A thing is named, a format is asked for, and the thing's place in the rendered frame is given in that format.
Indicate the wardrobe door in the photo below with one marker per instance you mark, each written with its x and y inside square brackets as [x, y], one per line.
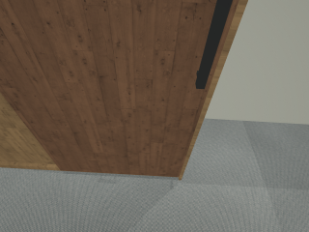
[108, 86]
[17, 143]

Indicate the handle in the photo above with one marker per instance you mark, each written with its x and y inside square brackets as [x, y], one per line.
[218, 21]

